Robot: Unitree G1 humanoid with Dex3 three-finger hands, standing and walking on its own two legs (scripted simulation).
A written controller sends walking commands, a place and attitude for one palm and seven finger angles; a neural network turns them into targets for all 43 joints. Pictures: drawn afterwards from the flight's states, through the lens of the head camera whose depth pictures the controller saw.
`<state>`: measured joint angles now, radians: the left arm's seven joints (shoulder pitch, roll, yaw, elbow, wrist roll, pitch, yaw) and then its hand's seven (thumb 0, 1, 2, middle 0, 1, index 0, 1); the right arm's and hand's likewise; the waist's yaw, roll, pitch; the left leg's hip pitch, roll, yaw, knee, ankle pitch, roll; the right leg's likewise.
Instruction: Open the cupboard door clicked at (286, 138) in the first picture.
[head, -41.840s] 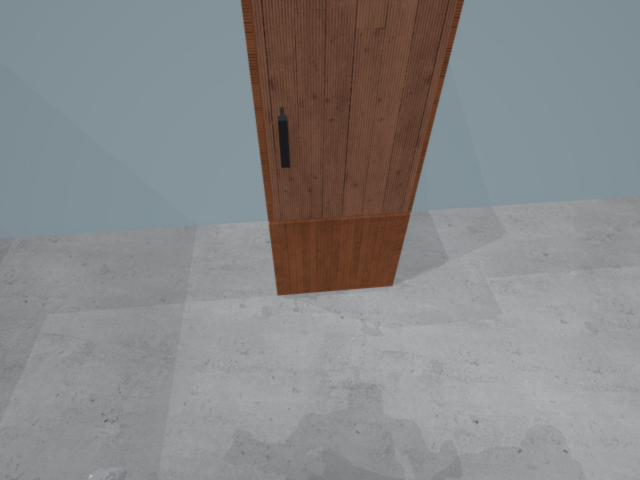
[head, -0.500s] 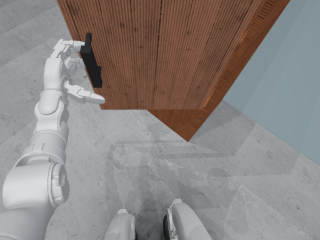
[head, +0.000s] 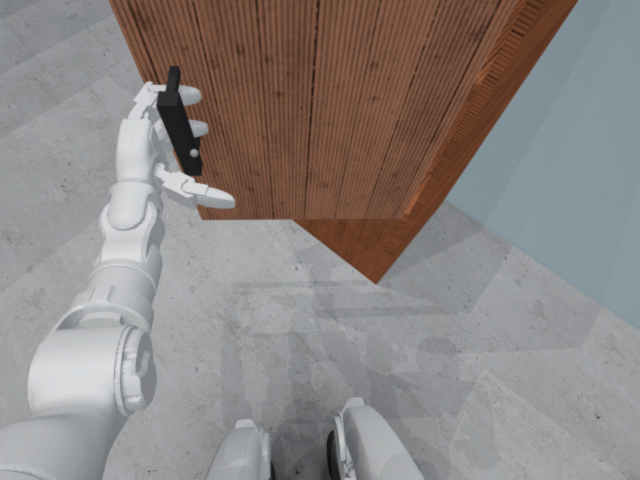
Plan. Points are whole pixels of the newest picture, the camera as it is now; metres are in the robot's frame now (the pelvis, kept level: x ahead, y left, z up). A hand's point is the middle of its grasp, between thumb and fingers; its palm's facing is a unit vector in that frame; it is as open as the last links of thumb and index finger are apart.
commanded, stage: slide the fingers in behind the handle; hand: left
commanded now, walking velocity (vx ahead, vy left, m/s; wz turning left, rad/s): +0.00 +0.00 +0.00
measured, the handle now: (184, 124) +0.55 +0.13 +0.05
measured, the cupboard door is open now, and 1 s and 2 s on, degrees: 42 43 68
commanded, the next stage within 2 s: close the thumb around the handle in 0.50 s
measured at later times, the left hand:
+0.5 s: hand (200, 155) +0.50 +0.10 +0.06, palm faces -0.05 -1.00 -0.03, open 14.0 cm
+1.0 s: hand (199, 155) +0.50 +0.11 +0.06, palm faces -0.04 -1.00 -0.03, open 9.6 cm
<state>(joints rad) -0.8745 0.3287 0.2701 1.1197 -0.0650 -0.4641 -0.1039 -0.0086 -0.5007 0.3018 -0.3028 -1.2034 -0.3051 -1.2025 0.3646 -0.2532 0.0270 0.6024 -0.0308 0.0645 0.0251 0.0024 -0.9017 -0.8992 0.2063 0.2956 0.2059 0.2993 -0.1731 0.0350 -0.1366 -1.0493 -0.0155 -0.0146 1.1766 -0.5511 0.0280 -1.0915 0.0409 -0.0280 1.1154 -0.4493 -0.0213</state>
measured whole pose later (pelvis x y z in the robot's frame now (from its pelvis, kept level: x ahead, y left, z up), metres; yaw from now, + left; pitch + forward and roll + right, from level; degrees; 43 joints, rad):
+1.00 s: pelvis +0.00 +0.00 +0.00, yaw +0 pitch +24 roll -1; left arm -0.86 0.29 0.24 1.11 -0.08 -0.48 -0.07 0.00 0.15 0.58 -0.35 -1.27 -0.33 -1.27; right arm 0.37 -0.25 0.02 0.62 -0.03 0.06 0.03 0.00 -0.90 -0.90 0.21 0.30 0.21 0.30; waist -0.16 0.04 -0.14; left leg -1.04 -0.02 -0.01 1.17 -0.54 0.03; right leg -1.08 0.04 -0.03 1.11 -0.45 -0.02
